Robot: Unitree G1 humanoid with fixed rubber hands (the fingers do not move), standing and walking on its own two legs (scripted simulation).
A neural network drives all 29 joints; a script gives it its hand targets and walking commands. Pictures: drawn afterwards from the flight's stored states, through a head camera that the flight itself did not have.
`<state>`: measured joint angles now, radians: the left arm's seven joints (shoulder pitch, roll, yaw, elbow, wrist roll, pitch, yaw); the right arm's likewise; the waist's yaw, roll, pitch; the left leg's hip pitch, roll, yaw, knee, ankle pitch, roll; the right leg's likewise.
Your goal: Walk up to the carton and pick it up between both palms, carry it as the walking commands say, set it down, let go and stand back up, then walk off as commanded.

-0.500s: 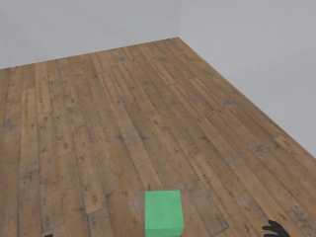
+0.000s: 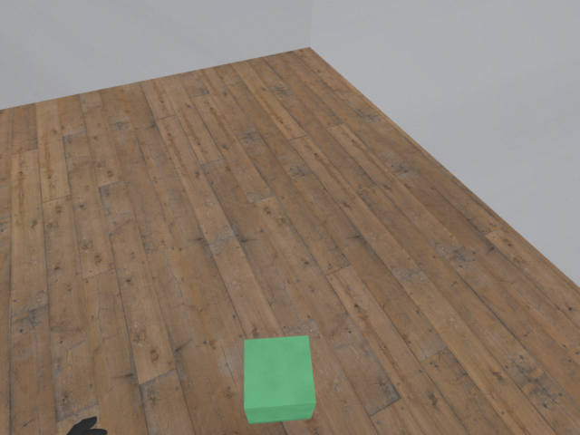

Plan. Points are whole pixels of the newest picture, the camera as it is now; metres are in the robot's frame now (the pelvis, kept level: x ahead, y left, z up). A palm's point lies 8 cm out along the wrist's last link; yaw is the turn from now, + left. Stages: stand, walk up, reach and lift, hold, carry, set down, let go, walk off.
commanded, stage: walk up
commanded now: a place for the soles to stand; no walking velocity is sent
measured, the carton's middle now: (278, 380) +0.38 +0.03 -0.66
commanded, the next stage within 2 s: reach and lift in 0.92 s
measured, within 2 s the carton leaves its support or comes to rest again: neither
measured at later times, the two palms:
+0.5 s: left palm out of the picture +0.13 +0.32 -0.09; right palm out of the picture +0.08 -0.32 -0.08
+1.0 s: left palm out of the picture +0.12 +0.33 -0.09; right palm out of the picture +0.10 -0.30 -0.08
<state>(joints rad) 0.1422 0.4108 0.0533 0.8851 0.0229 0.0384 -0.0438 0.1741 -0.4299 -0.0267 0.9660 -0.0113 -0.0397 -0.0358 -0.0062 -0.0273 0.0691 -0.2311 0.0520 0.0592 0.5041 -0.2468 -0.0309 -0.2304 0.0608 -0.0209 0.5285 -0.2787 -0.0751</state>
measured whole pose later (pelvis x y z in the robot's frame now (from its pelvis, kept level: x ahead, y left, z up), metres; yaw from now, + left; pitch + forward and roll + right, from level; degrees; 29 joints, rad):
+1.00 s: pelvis +0.00 +0.02 +0.00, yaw +1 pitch -1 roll +0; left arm 0.14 0.39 0.10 0.80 0.04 0.07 -0.06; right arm 0.21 -0.41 -0.04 0.82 -0.02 0.03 -0.01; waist -0.01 -0.04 0.07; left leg -0.22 0.03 0.05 0.48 -0.24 -0.01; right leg -0.20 0.04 -0.03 0.47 -0.25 -0.05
